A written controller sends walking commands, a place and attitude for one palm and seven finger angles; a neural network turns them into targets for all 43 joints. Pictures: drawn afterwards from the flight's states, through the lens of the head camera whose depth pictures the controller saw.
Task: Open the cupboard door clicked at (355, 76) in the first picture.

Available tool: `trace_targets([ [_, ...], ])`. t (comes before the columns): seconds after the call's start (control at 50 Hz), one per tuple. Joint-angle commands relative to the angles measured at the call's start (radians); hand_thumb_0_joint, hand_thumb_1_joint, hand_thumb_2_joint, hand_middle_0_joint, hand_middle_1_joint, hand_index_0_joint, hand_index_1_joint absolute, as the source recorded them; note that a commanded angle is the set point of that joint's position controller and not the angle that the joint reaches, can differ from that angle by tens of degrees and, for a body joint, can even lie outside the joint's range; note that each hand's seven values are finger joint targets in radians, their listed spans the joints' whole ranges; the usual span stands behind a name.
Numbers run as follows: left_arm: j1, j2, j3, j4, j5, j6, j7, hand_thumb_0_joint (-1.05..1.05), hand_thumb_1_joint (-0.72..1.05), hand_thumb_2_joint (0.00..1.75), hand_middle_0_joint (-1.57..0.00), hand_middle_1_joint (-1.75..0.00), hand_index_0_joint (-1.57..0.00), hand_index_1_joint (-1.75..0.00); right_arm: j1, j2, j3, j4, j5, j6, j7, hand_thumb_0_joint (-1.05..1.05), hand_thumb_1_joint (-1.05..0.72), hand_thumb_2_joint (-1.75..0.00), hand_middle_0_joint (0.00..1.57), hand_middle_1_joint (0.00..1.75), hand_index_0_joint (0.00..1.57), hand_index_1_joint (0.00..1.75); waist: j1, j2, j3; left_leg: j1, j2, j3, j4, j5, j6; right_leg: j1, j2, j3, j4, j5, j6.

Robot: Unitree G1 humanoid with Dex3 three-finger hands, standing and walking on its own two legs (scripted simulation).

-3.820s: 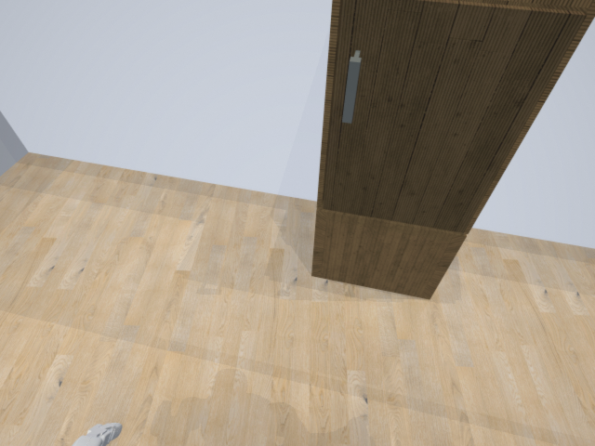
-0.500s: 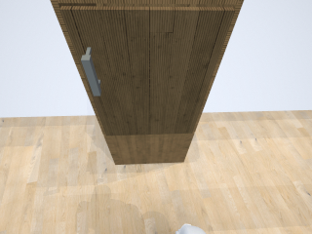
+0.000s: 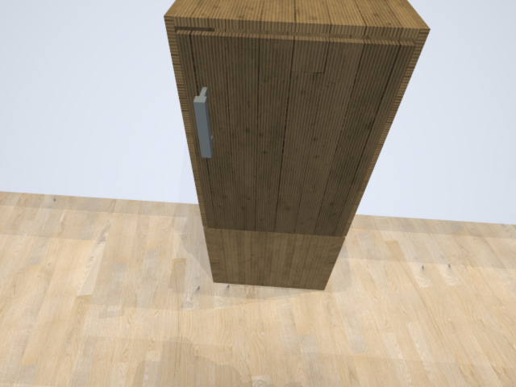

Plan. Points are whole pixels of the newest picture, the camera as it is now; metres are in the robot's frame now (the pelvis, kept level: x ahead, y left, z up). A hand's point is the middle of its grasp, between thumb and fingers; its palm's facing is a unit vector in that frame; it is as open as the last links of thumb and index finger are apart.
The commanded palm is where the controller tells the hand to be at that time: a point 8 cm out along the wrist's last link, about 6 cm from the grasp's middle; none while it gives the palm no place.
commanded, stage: come to a stop and stand still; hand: left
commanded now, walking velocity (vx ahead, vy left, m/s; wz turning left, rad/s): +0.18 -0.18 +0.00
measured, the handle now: (205, 123) +0.59 +0.18 +0.08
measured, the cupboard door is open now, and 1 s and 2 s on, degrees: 0 0 0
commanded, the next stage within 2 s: look again from close up in 1.10 s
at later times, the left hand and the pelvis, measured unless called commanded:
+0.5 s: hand out of the picture +0.02 +0.19 -0.18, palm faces -0.05 -0.99 -0.13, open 7.4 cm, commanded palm none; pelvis +0.00 +0.02 +0.01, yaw -2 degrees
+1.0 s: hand out of the picture +0.05 +0.15 -0.17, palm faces +0.04 -0.97 -0.22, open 7.2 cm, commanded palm none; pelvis +0.03 -0.04 +0.01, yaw +0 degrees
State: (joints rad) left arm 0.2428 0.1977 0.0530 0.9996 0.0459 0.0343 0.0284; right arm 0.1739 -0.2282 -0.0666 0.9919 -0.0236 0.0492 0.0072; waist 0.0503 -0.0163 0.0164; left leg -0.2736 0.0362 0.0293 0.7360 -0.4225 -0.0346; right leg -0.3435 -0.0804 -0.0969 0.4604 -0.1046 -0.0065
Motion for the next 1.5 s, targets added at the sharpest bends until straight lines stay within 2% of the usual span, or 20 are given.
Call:
trace_targets([
  [0.0,-0.036,0.121,0.023,-0.045,-0.024,-0.007,-0.002,0.00,0.90,0.90,-0.20,-0.30,-0.20,-0.30,0.292,-0.052,0.004,0.046,0.001,-0.041,-0.016,0.00,-0.90,-0.90,0.20,0.30,0.20,0.30,-0.113,0.049,-0.010,0.263,0.026,-0.043,-0.427,-0.023,0.027,-0.200,-0.048,0.127,-0.061,-0.524,-0.001],
  [0.02,-0.013,0.041,0.008,-0.053,-0.036,-0.002,-0.005,0.00,0.90,0.90,-0.20,-0.30,-0.20,-0.30,0.271,-0.124,-0.007,0.031,-0.013,-0.049,-0.022,0.00,-0.90,-0.90,0.20,0.30,0.20,0.30,-0.112,0.351,0.053,0.116,0.245,-0.373,-0.627,-0.348,0.078,-0.262,0.068,0.026,0.216,-0.438,0.039],
  [0.04,-0.042,0.046,0.013,-0.065,-0.030,0.005,-0.007,0.00,0.90,0.90,-0.20,-0.30,-0.20,-0.30,0.169,-0.172,-0.009,-0.013,-0.013,-0.039,-0.034,0.00,-0.90,-0.90,0.20,0.30,0.20,0.30,-0.091,0.328,0.191,-0.115,0.359,-0.479,-0.733,-0.455,0.132,-0.262,0.051,0.108,0.328,-0.358,0.028],
  [0.06,-0.031,0.069,0.022,-0.060,-0.022,-0.001,-0.020,0.00,0.90,0.90,-0.20,-0.30,-0.20,-0.30,0.093,-0.160,0.003,-0.037,-0.018,-0.043,-0.036,0.00,-0.90,-0.90,0.20,0.30,0.20,0.30,-0.052,0.235,0.202,-0.198,0.366,-0.480,-0.747,-0.450,0.158,-0.201,0.029,0.145,0.406,-0.286,0.021],
  [0.1,0.063,0.073,0.032,0.004,-0.008,0.003,-0.032,0.00,0.90,0.90,-0.20,-0.30,-0.20,-0.30,0.058,-0.107,0.017,-0.022,-0.010,-0.062,-0.048,0.00,-0.90,-0.90,0.20,0.30,0.20,0.30,-0.013,0.181,0.158,-0.089,0.248,-0.304,-0.677,-0.218,0.092,-0.224,0.065,0.152,0.538,-0.192,0.028],
  [0.16,0.111,0.060,0.027,0.048,-0.013,-0.008,-0.040,0.00,0.90,0.90,-0.20,-0.30,-0.20,-0.30,0.155,-0.074,0.022,0.015,0.005,-0.082,-0.060,0.00,-0.90,-0.90,0.20,0.30,0.20,0.30,-0.031,0.109,0.103,0.086,0.184,-0.168,-0.613,0.054,0.053,-0.267,0.077,0.137,0.591,-0.094,0.044],
  [0.38,-0.012,0.011,0.007,0.015,-0.024,0.009,-0.035,0.00,0.90,0.90,-0.20,-0.30,-0.20,-0.30,0.364,-0.032,0.017,0.136,-0.009,-0.081,-0.091,0.00,-0.90,-0.90,0.20,0.30,0.20,0.30,-0.104,0.188,0.049,0.262,0.269,-0.167,-0.453,0.692,0.184,-0.210,0.030,0.089,0.408,-0.252,0.056],
  [0.5,-0.013,-0.016,-0.003,0.040,-0.035,-0.018,-0.023,0.00,0.90,0.90,-0.20,-0.30,-0.20,-0.30,0.315,-0.030,0.009,0.157,-0.006,-0.071,-0.074,0.00,-0.90,-0.90,0.20,0.30,0.20,0.30,-0.082,0.221,0.023,0.136,0.209,-0.138,-0.381,0.611,0.151,0.064,0.059,0.022,0.068,-0.189,0.030],
  [0.54,0.065,0.009,-0.001,0.075,-0.035,-0.038,-0.014,0.00,0.90,0.90,-0.20,-0.30,-0.20,-0.30,0.321,-0.006,0.011,0.161,0.004,-0.074,-0.067,0.00,-0.90,-0.90,0.20,0.30,0.20,0.30,-0.048,0.135,-0.040,0.078,0.149,-0.088,-0.293,0.496,0.082,0.254,0.022,0.048,-0.127,0.044,0.021],
  [0.58,0.092,0.093,0.004,0.108,-0.038,-0.058,0.004,0.00,0.90,0.90,-0.20,-0.30,-0.20,-0.30,0.315,0.093,0.040,0.147,0.015,-0.075,-0.055,0.00,-0.90,-0.90,0.20,0.30,0.20,0.30,-0.049,-0.097,-0.068,-0.121,0.055,0.013,-0.236,0.089,0.006,0.426,-0.209,0.236,-0.098,0.318,-0.061],
  [0.64,0.060,0.085,0.001,0.105,-0.035,-0.063,0.009,0.00,0.90,0.90,-0.20,-0.30,-0.20,-0.30,0.274,0.075,0.036,0.140,0.007,-0.053,-0.058,0.00,-0.90,-0.90,0.20,0.30,0.20,0.30,-0.046,-0.226,-0.025,-0.071,0.060,0.015,-0.153,-0.037,0.003,0.320,-0.192,0.203,-0.111,0.458,-0.116],
  [0.74,-0.003,0.019,-0.023,0.096,-0.050,-0.052,0.009,0.00,0.90,0.90,-0.20,-0.30,-0.20,-0.30,0.282,0.054,0.039,0.183,0.008,-0.061,-0.058,0.00,-0.90,-0.90,0.20,0.30,0.20,0.30,-0.069,-0.025,0.026,0.103,0.098,-0.013,-0.343,0.439,0.013,0.197,-0.057,0.076,-0.058,0.266,-0.042],
  [0.84,0.025,0.023,-0.019,0.101,-0.039,-0.047,0.010,0.00,0.90,0.90,-0.20,-0.30,-0.20,-0.30,0.208,0.047,0.038,0.169,0.005,-0.058,-0.057,0.00,-0.90,-0.90,0.20,0.30,0.20,0.30,-0.056,0.060,0.101,0.108,0.099,0.003,-0.357,0.426,0.018,0.158,-0.034,0.089,-0.109,0.158,-0.018],
  [0.98,0.052,0.051,-0.023,0.106,-0.038,-0.057,0.010,0.00,0.90,0.90,-0.20,-0.30,-0.20,-0.30,0.159,0.008,0.038,0.144,0.010,-0.056,-0.056,0.00,-0.90,-0.90,0.20,0.30,0.20,0.30,-0.057,-0.005,-0.016,0.175,0.096,0.018,-0.353,0.423,0.013,0.236,-0.051,0.097,-0.118,0.293,-0.012],
  [1.16,0.091,0.053,-0.030,0.134,-0.038,-0.057,0.010,0.00,0.90,0.90,-0.20,-0.30,-0.20,-0.30,0.140,0.001,0.045,0.146,0.013,-0.053,-0.056,0.00,-0.90,-0.90,0.20,0.30,0.20,0.30,-0.054,0.010,0.025,0.178,0.096,0.021,-0.380,0.366,0.015,0.211,-0.045,0.102,-0.151,0.205,-0.016],
  [1.18,0.199,0.078,-0.028,0.164,-0.025,-0.084,0.052,0.00,0.90,0.90,-0.20,-0.30,-0.20,-0.30,0.031,-0.031,0.039,0.070,0.020,-0.069,-0.036,0.00,-0.90,-0.90,0.20,0.30,0.20,0.30,-0.003,-0.053,0.096,-0.011,0.067,0.075,-0.124,0.189,-0.005,0.195,-0.126,0.211,-0.118,0.651,0.058],
  [1.24,0.099,0.095,-0.030,0.093,-0.020,-0.088,0.030,0.00,0.90,0.90,-0.20,-0.30,-0.20,-0.30,0.158,0.041,0.043,0.048,0.019,-0.057,-0.028,0.00,-0.90,-0.90,0.20,0.30,0.20,0.30,-0.096,0.026,0.003,0.069,0.052,0.029,-0.180,0.079,0.023,0.113,-0.125,0.152,-0.145,0.110,-0.085],
  [1.32,0.107,0.019,-0.036,0.068,-0.032,-0.076,0.019,0.00,0.90,0.90,-0.20,-0.30,-0.20,-0.30,0.205,-0.010,0.051,0.040,0.004,-0.078,-0.030,0.00,-0.90,-0.90,0.20,0.30,0.20,0.30,-0.071,0.011,-0.003,0.041,0.098,-0.042,-0.303,0.233,0.060,0.119,-0.012,0.101,-0.049,-0.130,-0.042],
  [1.36,0.098,0.028,-0.037,0.072,-0.031,-0.065,0.013,0.00,0.90,0.90,-0.20,-0.30,-0.20,-0.30,0.176,0.003,0.057,0.037,0.005,-0.082,-0.032,0.00,-0.90,-0.90,0.20,0.30,0.20,0.30,-0.053,0.127,0.052,-0.001,0.092,-0.060,-0.357,0.234,0.067,0.126,-0.008,0.084,-0.019,-0.141,-0.036],
  [1.48,0.104,0.031,-0.041,0.078,-0.030,-0.056,0.004,0.00,0.90,0.90,-0.20,-0.30,-0.20,-0.30,0.186,-0.008,0.063,0.039,0.005,-0.084,-0.035,0.00,-0.90,-0.90,0.20,0.30,0.20,0.30,-0.039,0.030,0.108,-0.034,0.077,-0.069,-0.413,0.150,0.077,0.112,-0.009,0.089,-0.026,-0.173,-0.028],
])
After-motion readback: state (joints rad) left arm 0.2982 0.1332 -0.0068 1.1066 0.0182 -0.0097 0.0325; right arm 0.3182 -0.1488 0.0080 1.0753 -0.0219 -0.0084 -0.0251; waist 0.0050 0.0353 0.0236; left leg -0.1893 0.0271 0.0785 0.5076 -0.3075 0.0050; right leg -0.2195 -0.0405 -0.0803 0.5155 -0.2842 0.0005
